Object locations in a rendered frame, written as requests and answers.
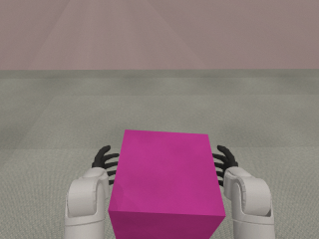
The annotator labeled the robot right forearm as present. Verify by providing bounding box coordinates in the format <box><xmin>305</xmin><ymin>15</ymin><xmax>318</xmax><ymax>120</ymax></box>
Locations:
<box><xmin>223</xmin><ymin>166</ymin><xmax>276</xmax><ymax>239</ymax></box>

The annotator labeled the robot left forearm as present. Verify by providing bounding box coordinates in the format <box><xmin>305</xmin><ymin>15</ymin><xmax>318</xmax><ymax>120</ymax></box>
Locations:
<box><xmin>64</xmin><ymin>167</ymin><xmax>110</xmax><ymax>239</ymax></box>

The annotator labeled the carton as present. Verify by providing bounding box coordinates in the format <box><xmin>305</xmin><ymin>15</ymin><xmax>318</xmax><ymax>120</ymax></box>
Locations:
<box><xmin>108</xmin><ymin>129</ymin><xmax>226</xmax><ymax>239</ymax></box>

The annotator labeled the robot right hand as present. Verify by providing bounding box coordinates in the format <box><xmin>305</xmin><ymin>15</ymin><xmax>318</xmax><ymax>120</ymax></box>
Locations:
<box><xmin>212</xmin><ymin>145</ymin><xmax>238</xmax><ymax>187</ymax></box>

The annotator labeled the robot left hand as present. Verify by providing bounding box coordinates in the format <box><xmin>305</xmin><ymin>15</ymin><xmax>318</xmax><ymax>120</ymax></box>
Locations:
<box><xmin>92</xmin><ymin>145</ymin><xmax>120</xmax><ymax>185</ymax></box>

